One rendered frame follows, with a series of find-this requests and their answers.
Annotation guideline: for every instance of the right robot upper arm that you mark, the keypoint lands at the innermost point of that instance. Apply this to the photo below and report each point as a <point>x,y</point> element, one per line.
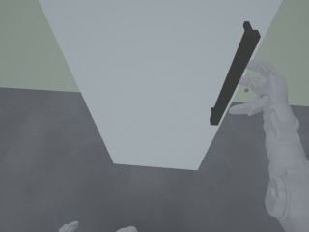
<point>287,199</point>

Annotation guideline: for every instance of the handle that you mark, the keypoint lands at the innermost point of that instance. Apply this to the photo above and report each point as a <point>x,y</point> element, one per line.
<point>247,45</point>

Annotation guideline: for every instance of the fridge door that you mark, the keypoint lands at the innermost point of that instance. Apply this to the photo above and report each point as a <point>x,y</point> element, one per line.
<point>151,70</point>

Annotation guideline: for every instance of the right robot forearm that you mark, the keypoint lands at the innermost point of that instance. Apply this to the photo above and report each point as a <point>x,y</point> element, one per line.
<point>285,153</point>

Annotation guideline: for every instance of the robot left hand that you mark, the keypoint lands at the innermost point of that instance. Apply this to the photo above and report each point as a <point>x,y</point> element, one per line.
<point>69,227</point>

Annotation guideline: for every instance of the robot right hand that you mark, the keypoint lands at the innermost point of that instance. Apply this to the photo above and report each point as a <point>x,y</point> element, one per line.
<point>275,89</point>

